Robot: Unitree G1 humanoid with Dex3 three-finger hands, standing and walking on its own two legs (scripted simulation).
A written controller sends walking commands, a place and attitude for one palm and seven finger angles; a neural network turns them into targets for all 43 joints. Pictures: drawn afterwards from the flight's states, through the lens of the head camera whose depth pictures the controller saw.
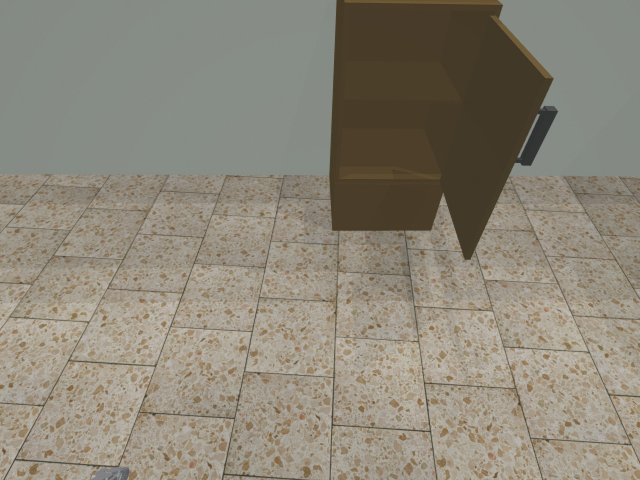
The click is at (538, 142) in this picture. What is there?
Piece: cupboard door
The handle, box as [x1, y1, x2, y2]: [515, 106, 557, 165]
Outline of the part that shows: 553,106 544,106 539,109 538,113 540,115 520,157 517,158 515,162 520,162 522,165 530,165 557,111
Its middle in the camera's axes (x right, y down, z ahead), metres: +0.52 -0.25 +0.97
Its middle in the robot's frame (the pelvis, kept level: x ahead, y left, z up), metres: +0.92 -0.47 -0.04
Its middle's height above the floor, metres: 0.73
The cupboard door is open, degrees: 88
